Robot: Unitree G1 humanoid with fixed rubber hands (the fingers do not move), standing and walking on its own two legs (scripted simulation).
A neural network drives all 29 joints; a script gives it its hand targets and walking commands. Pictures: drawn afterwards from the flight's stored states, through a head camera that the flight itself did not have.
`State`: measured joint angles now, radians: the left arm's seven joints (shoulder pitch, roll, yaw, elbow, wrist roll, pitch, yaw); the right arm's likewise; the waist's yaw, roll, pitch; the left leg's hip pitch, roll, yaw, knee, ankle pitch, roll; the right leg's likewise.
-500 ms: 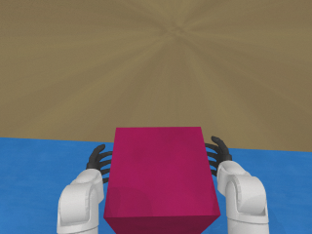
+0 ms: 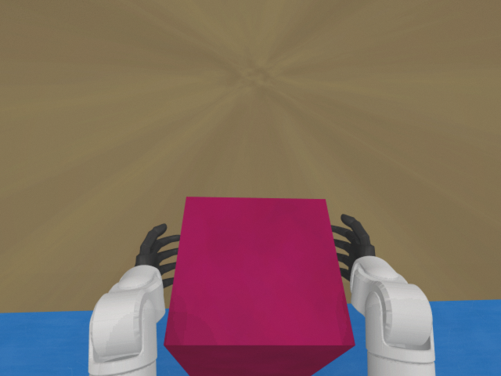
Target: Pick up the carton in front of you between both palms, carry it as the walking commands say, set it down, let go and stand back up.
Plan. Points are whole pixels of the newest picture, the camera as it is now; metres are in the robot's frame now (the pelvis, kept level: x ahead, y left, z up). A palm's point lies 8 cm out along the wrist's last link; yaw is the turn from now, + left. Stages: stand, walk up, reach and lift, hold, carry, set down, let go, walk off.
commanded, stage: carry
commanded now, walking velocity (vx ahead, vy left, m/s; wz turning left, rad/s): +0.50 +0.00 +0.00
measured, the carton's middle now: (253, 293) +0.27 +0.00 -0.01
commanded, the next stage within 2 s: none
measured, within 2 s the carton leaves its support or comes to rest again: neither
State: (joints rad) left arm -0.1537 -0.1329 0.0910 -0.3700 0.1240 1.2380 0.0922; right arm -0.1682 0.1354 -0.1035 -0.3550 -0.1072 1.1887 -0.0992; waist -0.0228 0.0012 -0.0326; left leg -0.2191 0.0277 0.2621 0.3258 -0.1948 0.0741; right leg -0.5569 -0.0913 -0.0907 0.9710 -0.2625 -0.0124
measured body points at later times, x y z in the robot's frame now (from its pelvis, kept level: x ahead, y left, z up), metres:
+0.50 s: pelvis +0.33 -0.05 +0.00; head +0.37 -0.06 +0.44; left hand +0.66 +0.13 +0.13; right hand +0.69 -0.18 +0.13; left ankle +0.36 +0.10 -0.67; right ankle +0.31 -0.11 -0.75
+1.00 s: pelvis +0.65 -0.01 +0.00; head +0.77 +0.00 +0.43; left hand +1.06 +0.13 +0.11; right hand +1.05 -0.17 +0.12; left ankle +0.61 +0.07 -0.74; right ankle +0.74 -0.14 -0.67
